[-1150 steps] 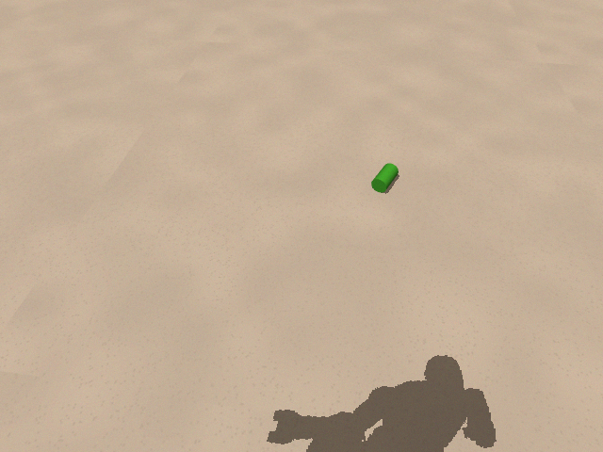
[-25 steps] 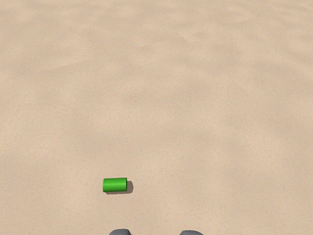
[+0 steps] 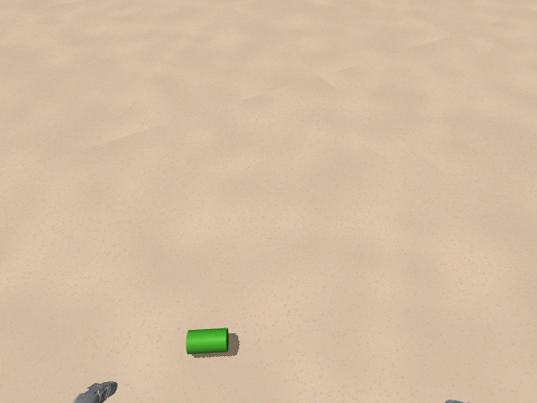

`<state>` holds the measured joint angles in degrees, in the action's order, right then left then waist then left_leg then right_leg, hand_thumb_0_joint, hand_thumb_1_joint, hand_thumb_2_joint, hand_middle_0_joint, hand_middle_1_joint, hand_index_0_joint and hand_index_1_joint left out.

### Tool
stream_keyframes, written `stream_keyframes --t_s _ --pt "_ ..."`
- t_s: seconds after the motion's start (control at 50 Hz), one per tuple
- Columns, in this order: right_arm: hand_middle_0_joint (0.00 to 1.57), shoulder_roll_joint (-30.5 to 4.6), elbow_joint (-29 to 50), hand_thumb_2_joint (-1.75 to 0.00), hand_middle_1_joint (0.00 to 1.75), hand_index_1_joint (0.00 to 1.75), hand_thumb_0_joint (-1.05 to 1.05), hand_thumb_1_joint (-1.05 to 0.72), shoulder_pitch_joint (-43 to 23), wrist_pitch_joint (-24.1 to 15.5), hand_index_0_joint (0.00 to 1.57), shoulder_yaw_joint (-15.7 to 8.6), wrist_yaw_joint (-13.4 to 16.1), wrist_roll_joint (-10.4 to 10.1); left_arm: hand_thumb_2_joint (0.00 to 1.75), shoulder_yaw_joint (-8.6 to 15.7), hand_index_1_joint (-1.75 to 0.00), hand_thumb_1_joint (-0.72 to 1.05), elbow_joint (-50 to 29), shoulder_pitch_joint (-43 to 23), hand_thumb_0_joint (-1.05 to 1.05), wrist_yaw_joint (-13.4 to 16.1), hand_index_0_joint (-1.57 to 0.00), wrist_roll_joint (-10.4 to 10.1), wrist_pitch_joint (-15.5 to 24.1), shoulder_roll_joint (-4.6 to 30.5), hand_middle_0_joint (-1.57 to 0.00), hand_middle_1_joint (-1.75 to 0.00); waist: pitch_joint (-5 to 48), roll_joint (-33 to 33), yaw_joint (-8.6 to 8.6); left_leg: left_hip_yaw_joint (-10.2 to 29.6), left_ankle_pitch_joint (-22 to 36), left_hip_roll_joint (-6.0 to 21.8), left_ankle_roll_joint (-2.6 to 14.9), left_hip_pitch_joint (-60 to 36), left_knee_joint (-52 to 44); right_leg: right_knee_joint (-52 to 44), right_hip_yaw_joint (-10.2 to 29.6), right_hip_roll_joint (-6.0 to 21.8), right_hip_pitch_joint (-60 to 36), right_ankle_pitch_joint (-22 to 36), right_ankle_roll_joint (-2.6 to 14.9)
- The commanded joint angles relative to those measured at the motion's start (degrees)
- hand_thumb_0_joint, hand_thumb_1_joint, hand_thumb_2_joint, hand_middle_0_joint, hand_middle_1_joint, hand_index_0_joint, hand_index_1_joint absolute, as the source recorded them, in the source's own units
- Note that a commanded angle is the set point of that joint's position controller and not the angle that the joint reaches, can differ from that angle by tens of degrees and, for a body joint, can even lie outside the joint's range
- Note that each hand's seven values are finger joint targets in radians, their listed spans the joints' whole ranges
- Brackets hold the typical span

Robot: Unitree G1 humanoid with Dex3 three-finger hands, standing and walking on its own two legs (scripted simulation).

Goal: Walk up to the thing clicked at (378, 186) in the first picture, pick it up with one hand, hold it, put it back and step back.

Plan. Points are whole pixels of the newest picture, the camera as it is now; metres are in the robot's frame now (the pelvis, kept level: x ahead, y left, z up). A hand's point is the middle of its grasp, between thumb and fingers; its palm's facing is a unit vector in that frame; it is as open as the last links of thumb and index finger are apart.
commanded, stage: walk up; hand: left
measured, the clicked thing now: (208, 340) +0.42 +0.25 -0.73
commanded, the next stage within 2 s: stand in 0.82 s
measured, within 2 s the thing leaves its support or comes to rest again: neither
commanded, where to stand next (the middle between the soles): +0.05 +0.01 m, yaw +1 degrees
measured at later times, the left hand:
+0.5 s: hand out of the picture +0.07 +0.26 -0.15, palm faces -0.02 -0.95 -0.33, open 7.4 cm
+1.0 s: hand out of the picture +0.08 +0.26 -0.15, palm faces -0.02 -0.94 -0.34, open 7.3 cm
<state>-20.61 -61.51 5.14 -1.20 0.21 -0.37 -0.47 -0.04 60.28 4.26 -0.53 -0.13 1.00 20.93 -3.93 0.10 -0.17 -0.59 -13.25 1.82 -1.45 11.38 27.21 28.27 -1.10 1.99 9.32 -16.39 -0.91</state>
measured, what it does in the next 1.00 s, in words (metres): stands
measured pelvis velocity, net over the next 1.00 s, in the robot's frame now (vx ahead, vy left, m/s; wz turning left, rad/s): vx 0.00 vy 0.01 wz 0.00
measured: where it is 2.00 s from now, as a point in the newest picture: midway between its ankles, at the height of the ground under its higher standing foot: outside the picture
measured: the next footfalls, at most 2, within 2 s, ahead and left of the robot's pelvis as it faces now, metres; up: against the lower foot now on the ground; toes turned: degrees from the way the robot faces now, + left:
none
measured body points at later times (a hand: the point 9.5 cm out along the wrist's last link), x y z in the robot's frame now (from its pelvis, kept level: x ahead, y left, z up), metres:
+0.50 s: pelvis +0.00 +0.01 +0.01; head +0.00 +0.01 +0.46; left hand +0.07 +0.31 -0.13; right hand +0.07 -0.30 -0.12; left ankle +0.02 +0.14 -0.74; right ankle -0.01 -0.13 -0.74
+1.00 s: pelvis +0.00 +0.01 +0.01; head +0.02 +0.01 +0.46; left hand +0.08 +0.31 -0.12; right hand +0.09 -0.29 -0.12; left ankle +0.02 +0.14 -0.74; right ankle -0.01 -0.13 -0.74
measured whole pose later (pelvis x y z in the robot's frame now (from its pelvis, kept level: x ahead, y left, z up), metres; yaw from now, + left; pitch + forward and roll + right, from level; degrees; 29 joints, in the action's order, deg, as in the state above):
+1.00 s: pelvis +0.00 +0.01 +0.01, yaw +0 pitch -2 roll +0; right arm -20.1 -65.4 4.1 -0.6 -0.1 -0.2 0.3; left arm 0.5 65.6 5.2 -0.6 0.7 0.7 20.1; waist -3.3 -0.1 -0.3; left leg -0.7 -8.9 1.3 -0.9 8.0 18.6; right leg 17.6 -1.3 2.3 4.9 -10.9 -1.9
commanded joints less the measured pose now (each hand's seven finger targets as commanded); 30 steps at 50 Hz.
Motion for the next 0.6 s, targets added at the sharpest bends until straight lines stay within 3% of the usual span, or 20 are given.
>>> stream_keyframes --t_s 0.0,0.1,0.58 --pt "0.2 -12.6 1.4 -0.9 0.3 0.3 0.0 -0.9 -2.5 -1.2 0.2 -2.5 0.7 0.3 0.9 2.8 -0.3 0.9 -0.8 -1.8 0.0 0.9 -0.2 0.0 0.7 12.3 -0.2 -0.3 6.7 -0.8 0.63 3.9 15.1 5.5 3.48 -4.7 -5.4 -7.7 4.0 5.4 -2.3 14.9 2.79" --pt "0.2 -12.3 -0.2 -0.9 0.3 0.3 0.0 -0.9 -3.4 -1.0 0.2 -2.2 0.6 0.5 0.9 2.8 -0.3 0.9 0.5 -4.0 0.0 0.7 -0.2 0.3 0.6 12.2 -0.2 -0.3 6.2 -0.2 0.22 3.7 10.9 5.4 2.86 -5.1 -8.2 -10.9 4.5 5.5 -2.7 11.5 2.54" --pt "0.2 -12.2 -1.7 -0.9 0.3 0.3 0.0 -0.9 -2.5 -1.1 0.2 -2.3 0.7 0.8 0.9 2.9 -0.3 0.9 3.4 -1.8 0.0 0.4 -0.2 0.6 0.3 10.8 -0.2 -0.3 4.7 0.6 0.2 5.1 6.6 5.6 2.71 -4.2 -12.0 -13.6 3.9 4.8 -3.1 8.2 1.67"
